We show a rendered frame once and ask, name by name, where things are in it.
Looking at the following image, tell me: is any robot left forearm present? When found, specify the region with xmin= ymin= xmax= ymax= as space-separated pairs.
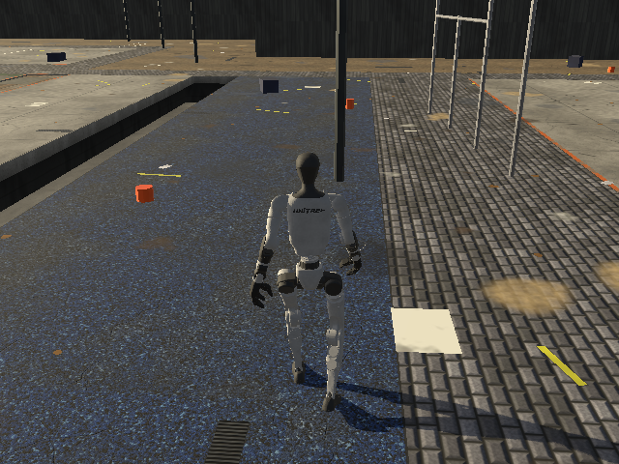
xmin=252 ymin=235 xmax=274 ymax=283

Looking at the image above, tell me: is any right robot hand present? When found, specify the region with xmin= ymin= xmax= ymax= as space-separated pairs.
xmin=339 ymin=256 xmax=362 ymax=276

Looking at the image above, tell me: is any left robot upper arm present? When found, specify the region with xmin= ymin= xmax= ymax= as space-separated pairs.
xmin=264 ymin=194 xmax=288 ymax=250

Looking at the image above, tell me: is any humanoid robot torso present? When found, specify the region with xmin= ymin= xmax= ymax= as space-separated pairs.
xmin=286 ymin=189 xmax=332 ymax=290

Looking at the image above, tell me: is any robot right forearm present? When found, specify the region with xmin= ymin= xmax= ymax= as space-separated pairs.
xmin=345 ymin=230 xmax=361 ymax=261

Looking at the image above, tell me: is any robot right shin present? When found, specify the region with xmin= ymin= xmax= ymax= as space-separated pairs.
xmin=326 ymin=329 xmax=344 ymax=399

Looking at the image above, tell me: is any right robot upper arm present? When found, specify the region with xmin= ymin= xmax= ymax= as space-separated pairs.
xmin=328 ymin=193 xmax=355 ymax=245

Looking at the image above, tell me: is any left robot hand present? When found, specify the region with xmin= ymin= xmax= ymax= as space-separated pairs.
xmin=250 ymin=281 xmax=273 ymax=308

